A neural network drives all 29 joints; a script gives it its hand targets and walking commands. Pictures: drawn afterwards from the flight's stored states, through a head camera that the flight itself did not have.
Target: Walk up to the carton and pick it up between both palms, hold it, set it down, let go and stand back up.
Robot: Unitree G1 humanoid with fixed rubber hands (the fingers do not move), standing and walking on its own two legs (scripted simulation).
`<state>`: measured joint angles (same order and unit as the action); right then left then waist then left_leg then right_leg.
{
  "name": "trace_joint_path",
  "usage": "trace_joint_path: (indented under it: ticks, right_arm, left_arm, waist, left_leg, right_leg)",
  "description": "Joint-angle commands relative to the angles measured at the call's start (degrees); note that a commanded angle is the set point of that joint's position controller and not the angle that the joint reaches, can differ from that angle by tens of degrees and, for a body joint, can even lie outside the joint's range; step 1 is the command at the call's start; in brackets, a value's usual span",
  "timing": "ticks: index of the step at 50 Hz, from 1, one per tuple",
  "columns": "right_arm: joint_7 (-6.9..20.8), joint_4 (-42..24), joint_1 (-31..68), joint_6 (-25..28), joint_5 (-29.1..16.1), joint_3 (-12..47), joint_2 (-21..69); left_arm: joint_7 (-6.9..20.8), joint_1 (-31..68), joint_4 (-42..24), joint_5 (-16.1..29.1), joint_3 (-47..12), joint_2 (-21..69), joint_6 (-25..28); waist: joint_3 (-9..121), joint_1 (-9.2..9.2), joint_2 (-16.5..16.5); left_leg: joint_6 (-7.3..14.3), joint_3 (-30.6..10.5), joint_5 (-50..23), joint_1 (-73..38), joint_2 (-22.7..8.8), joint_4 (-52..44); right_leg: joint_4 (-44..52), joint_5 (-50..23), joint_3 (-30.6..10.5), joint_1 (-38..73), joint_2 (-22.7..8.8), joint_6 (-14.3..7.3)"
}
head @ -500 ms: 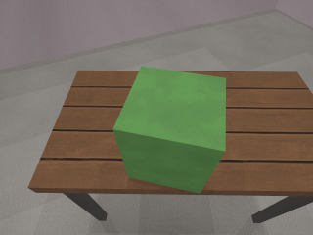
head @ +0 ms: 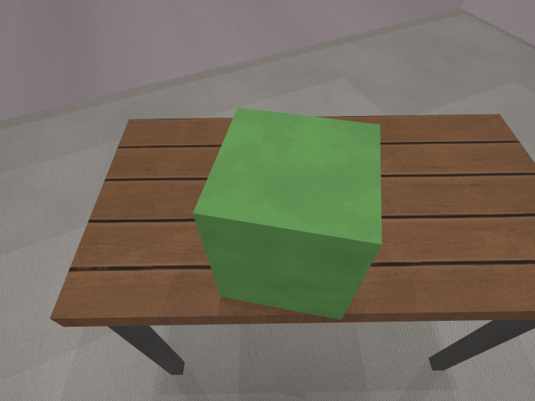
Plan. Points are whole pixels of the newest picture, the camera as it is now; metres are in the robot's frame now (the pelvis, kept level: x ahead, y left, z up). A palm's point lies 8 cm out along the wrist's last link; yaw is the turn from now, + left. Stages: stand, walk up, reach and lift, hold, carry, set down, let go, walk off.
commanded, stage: walk up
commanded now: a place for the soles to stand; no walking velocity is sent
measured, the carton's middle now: (292, 219) +0.37 +0.00 +0.05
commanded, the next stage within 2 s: reach and lift in 0.90 s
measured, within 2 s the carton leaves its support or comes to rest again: neither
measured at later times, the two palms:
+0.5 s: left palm out of the picture +0.04 +0.23 -0.13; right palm out of the picture +0.04 -0.26 -0.13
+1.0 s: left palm out of the picture +0.06 +0.24 -0.14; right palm out of the picture +0.03 -0.27 -0.14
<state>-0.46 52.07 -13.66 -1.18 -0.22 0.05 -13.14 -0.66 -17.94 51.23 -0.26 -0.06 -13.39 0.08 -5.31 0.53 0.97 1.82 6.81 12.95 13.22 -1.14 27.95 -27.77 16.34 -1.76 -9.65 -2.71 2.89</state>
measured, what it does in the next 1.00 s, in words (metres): stands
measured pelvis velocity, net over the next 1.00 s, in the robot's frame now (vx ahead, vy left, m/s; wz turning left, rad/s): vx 0.00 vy -0.01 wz -0.06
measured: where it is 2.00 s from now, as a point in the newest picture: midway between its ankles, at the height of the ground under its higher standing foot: outside the picture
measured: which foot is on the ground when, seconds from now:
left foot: down 0.00-1.00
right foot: down 0.00-1.00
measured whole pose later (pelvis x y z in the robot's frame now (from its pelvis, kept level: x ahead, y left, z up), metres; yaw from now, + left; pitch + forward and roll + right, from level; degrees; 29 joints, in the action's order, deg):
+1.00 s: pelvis +0.00 -0.01 -0.01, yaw -4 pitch +1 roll +0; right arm 1.2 56.2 -12.1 -0.3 4.3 -4.5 -12.1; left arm -1.2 -12.7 51.2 -0.4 -0.1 -13.8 -9.2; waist -3.1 -0.6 0.9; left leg 0.3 8.7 15.8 18.6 -3.6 33.6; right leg -35.0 19.1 -3.0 -17.3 -1.3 -0.5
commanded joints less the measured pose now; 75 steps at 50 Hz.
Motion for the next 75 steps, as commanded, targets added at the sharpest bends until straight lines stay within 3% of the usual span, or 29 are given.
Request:
trace_joint_path:
  ticks: [1,3,9,11,21,24,26,33,34,36,38,41,45,46,47,48,50,52,53,54,56,59,61,64,67,70,71,74,75]
  right_arm:
    - [-0.6,-3.2,-2.0,1.1,-0.2,-2.6,-9.7]
    - [-0.6,-3.5,-1.9,1.3,-0.5,-2.6,-10.0]
    - [-0.5,-1.7,-4.3,1.4,0.0,-3.1,-10.2]
    - [-0.4,-1.6,-4.5,1.4,0.2,-2.6,-9.7]
    - [-0.8,-2.4,-3.4,1.2,0.0,-2.7,-9.2]
    - [-1.0,-1.3,-4.6,1.3,-0.2,-2.4,-9.3]
    - [-1.0,-1.1,-4.4,1.1,0.4,-2.4,-9.2]
    - [-0.8,-1.4,-3.6,1.2,0.1,-2.7,-9.7]
    - [-0.8,-1.4,-3.7,1.0,0.4,-2.7,-9.4]
    - [-0.9,-1.3,-4.5,1.1,0.0,-2.5,-8.8]
    - [-0.7,-1.1,-3.6,1.0,0.2,-2.6,-8.6]
    - [-0.8,-1.4,-4.2,0.8,0.1,-2.5,-9.0]
    - [-0.6,-1.1,-4.3,1.0,0.4,-2.8,-9.2]
    - [1.5,-9.0,38.2,6.9,8.1,-9.1,-5.5]
    - [3.4,-5.3,28.6,5.7,7.7,-9.6,-5.5]
    - [4.3,-8.1,26.9,3.6,8.9,-11.9,-7.7]
    - [4.2,-10.6,21.5,0.8,7.0,-10.9,-7.6]
    - [3.5,-13.1,17.2,-1.0,4.4,-9.2,-7.3]
    - [3.2,-13.3,14.9,-1.6,2.7,-8.9,-7.9]
    - [2.8,-16.1,11.3,-2.1,-0.2,-6.7,-8.4]
    - [2.2,-16.9,4.3,-2.7,-4.1,-4.9,-10.1]
    - [-0.2,-18.8,0.4,-2.6,-7.6,-2.5,-11.7]
    - [-1.6,-19.8,0.7,-2.2,-8.2,-2.6,-10.6]
    - [-2.4,-21.8,3.4,-2.1,-5.3,-3.2,-7.7]
    - [-2.9,-27.2,4.3,-2.0,-3.0,-1.7,-2.5]
    - [-2.8,-31.6,5.7,-1.2,-1.4,-1.6,2.1]
    - [-2.6,-32.8,6.1,-1.2,-0.4,-1.8,2.2]
    - [-2.7,-36.1,4.5,-0.9,-0.1,-2.6,2.7]
    - [-2.8,-37.6,3.2,-0.6,-0.4,-2.5,2.8]
  left_arm:
    - [-0.2,-4.9,-2.8,0.0,2.2,-8.6,1.0]
    - [-0.5,-4.7,-2.7,0.0,2.2,-8.3,1.1]
    - [-0.3,-5.0,-2.3,0.1,2.0,-7.9,1.4]
    - [-0.5,-4.4,-2.6,0.0,2.1,-8.1,1.5]
    - [-0.8,-4.9,-2.8,-0.3,2.4,-8.3,1.4]
    - [-0.9,-6.0,-2.3,-0.2,2.0,-7.3,1.5]
    - [-0.9,-4.2,-2.5,-0.1,2.0,-7.1,1.7]
    - [-0.8,-3.9,-2.7,0.2,2.2,-7.3,1.7]
    - [-0.9,-3.3,-2.9,0.0,2.4,-7.5,1.5]
    - [-0.9,-3.2,-3.1,0.2,2.1,-8.0,1.6]
    - [-0.9,-3.5,-2.8,0.2,2.3,-7.5,1.4]
    - [-1.1,-3.1,-3.5,-0.1,2.6,-8.3,1.0]
    - [-0.9,-2.9,-3.3,0.2,2.4,-7.3,1.3]
    - [-0.5,39.6,-12.7,-0.1,4.6,-14.2,-9.9]
    - [-1.9,34.5,-12.3,-0.7,1.3,-11.4,-16.1]
    - [-1.8,34.4,-16.8,-0.5,1.0,-10.9,-19.6]
    - [-1.0,31.3,-21.9,2.3,0.0,-12.1,-24.6]
    - [0.1,27.4,-26.4,0.9,2.8,-13.2,-29.3]
    - [0.6,24.5,-28.8,-0.9,3.3,-12.4,-31.0]
    - [1.0,21.0,-30.9,-1.6,4.7,-11.9,-32.4]
    - [1.8,13.0,-36.1,-3.4,5.0,-11.0,-33.8]
    - [3.6,5.3,-37.4,-3.7,4.9,-10.3,-34.0]
    - [4.0,3.5,-37.5,-4.3,5.8,-10.2,-33.4]
    - [3.8,9.1,-37.5,-4.6,5.8,-9.9,-30.8]
    - [3.2,13.9,-35.0,-4.0,6.7,-11.3,-27.5]
    - [2.0,21.4,-37.5,-2.3,4.8,-10.6,-23.9]
    - [1.7,21.8,-36.8,-0.9,4.0,-10.4,-23.2]
    - [1.4,22.2,-37.4,1.2,3.3,-11.2,-20.8]
    - [1.4,24.1,-40.2,1.5,3.3,-12.9,-19.8]
  waist:
    - [2.2,-0.37,-2.2]
    - [1.1,-0.42,-0.3]
    - [2.4,-0.65,-1.6]
    - [1.4,-0.56,0.9]
    - [4.5,-0.14,-1.3]
    - [2.9,-0.27,2.0]
    - [1.7,-0.72,-0.7]
    - [3.0,-0.61,0.4]
    - [3.0,-0.64,-1.0]
    - [4.3,-1.23,0.8]
    - [3.3,-0.51,-1.3]
    - [3.2,-0.58,1.7]
    - [3.2,-1.12,-1.9]
    - [7.2,0.49,-0.8]
    - [1.8,-1.36,0.0]
    - [2.3,-2.48,1.5]
    - [9.8,-2.27,3.5]
    - [16.3,-0.72,0.2]
    - [19.7,-2.16,-1.0]
    - [25.4,-0.78,-3.0]
    - [31.2,-1.56,-5.8]
    - [29.4,-1.32,-3.9]
    - [24.1,-0.53,-3.8]
    - [12.2,-1.58,-3.7]
    - [1.6,-1.04,-0.3]
    - [-2.5,-1.77,-1.7]
    - [-2.1,-2.19,0.2]
    - [1.1,-2.46,0.4]
    - [3.4,-3.20,-1.6]
  left_leg:
    - [1.1,-8.8,6.0,-1.9,-7.4,-11.0]
    - [1.2,-8.6,3.9,-2.3,-7.6,-9.4]
    - [0.8,-7.6,1.7,-3.8,-6.2,-8.6]
    - [1.1,-7.5,-0.7,-3.6,-6.7,-7.5]
    - [1.0,-5.6,-5.5,-5.6,-7.1,-6.3]
    - [1.1,-5.6,-7.9,-5.8,-7.6,-5.4]
    - [0.6,-4.9,-10.0,-6.3,-7.5,-5.8]
    - [0.7,-4.3,-9.1,-7.3,-7.9,-6.1]
    - [0.6,-3.7,-8.4,-7.0,-7.6,-6.2]
    - [0.7,-3.9,-9.8,-7.9,-7.8,-5.8]
    - [0.7,-4.3,-5.1,-6.0,-7.9,-6.0]
    - [0.8,-4.2,-1.3,-5.3,-7.5,-7.1]
    - [0.7,-4.1,-4.5,-6.6,-8.0,-7.5]
    - [-2.0,-2.7,9.3,11.2,-4.0,4.8]
    - [-2.4,-1.0,17.2,12.4,-3.9,5.1]
    - [-2.6,-0.6,19.0,13.5,-4.2,4.9]
    - [-2.3,-1.8,14.2,3.8,-2.0,10.7]
    - [-2.7,-2.2,7.4,-0.9,-2.0,12.4]
    - [-3.9,-2.0,1.8,-2.4,-2.5,12.1]
    - [-5.6,-2.0,-5.0,-5.9,-2.8,12.2]
    - [-8.0,-2.8,-21.3,-15.0,-2.4,13.6]
    - [-7.6,-2.2,-25.1,-20.1,-0.1,12.2]
    - [-7.4,-2.3,-21.3,-19.6,0.5,8.9]
    - [-5.8,-2.0,-6.4,-14.0,1.2,4.0]
    - [-2.5,-1.0,7.3,-9.0,1.2,0.6]
    - [-1.5,-1.1,12.2,-6.0,1.2,0.4]
    - [-1.1,-1.7,13.2,-6.5,0.8,0.9]
    - [-1.4,-0.8,13.2,-7.4,0.2,0.6]
    - [-1.7,-0.4,13.9,-7.4,0.2,0.5]
  right_leg:
    - [4.9,-2.1,-2.3,-4.6,-2.2,-3.0]
    - [5.6,-4.3,-3.1,-5.3,-2.4,-3.0]
    - [5.4,-4.8,-3.9,-5.9,-2.4,-3.4]
    - [5.2,-6.3,-3.8,-6.2,-2.1,-3.3]
    - [4.3,-11.3,-4.7,-4.9,-2.4,-3.2]
    - [4.1,-14.8,-5.3,-4.6,-2.4,-2.9]
    - [4.0,-17.0,-6.2,-5.7,-2.6,-3.1]
    - [4.5,-13.7,-6.0,-6.4,-2.0,-2.6]
    - [4.1,-13.4,-6.5,-6.2,-2.2,-3.0]
    - [3.9,-14.8,-6.4,-6.3,-1.7,-2.8]
    - [4.1,-11.7,-7.0,-6.4,-1.9,-3.1]
    - [4.0,-10.0,-6.8,-6.2,-1.5,-3.3]
    - [4.1,-10.3,-7.5,-7.5,-1.6,-3.3]
    - [-7.9,9.3,3.8,-17.2,1.3,-7.0]
    - [-8.8,11.8,5.6,-21.1,2.5,-7.2]
    - [-11.9,9.6,7.5,-20.2,3.2,-6.7]
    - [-11.8,2.5,4.0,-21.3,2.2,-5.3]
    - [-11.9,-5.1,3.1,-20.4,1.1,-5.2]
    - [-12.7,-10.3,3.8,-18.7,1.4,-5.1]
    - [-13.4,-18.2,4.4,-16.6,2.3,-4.4]
    - [-12.7,-27.6,4.3,-13.4,4.5,-3.8]
    - [-8.1,-32.0,4.5,-11.5,5.8,-3.3]
    - [-5.6,-29.1,4.9,-10.5,6.1,-3.3]
    - [-0.7,-16.6,3.8,-12.2,5.4,-3.9]
    - [4.6,-1.7,1.7,-14.1,3.6,-3.2]
    - [5.6,8.6,-1.5,-17.4,1.5,-4.1]
    - [5.0,10.9,-1.8,-18.7,1.4,-4.1]
    - [5.3,12.9,-2.8,-18.2,0.1,-4.3]
    - [4.9,13.7,-3.3,-16.7,0.0,-4.6]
